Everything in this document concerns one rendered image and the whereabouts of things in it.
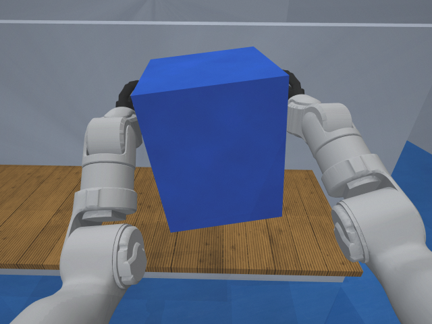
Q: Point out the robot left upper arm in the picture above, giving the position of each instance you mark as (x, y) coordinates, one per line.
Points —
(99, 263)

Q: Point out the carton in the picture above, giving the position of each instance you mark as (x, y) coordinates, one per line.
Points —
(214, 127)

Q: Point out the left robot hand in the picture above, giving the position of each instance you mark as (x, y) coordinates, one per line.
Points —
(124, 96)

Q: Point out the table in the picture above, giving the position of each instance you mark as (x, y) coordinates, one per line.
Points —
(36, 204)

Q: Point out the left robot forearm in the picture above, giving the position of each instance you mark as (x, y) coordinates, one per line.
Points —
(108, 164)

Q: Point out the robot right upper arm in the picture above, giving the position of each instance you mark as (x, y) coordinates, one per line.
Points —
(381, 229)

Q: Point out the right robot forearm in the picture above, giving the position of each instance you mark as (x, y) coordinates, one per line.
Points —
(348, 167)

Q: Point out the right robot hand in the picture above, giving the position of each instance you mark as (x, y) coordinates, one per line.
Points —
(295, 87)

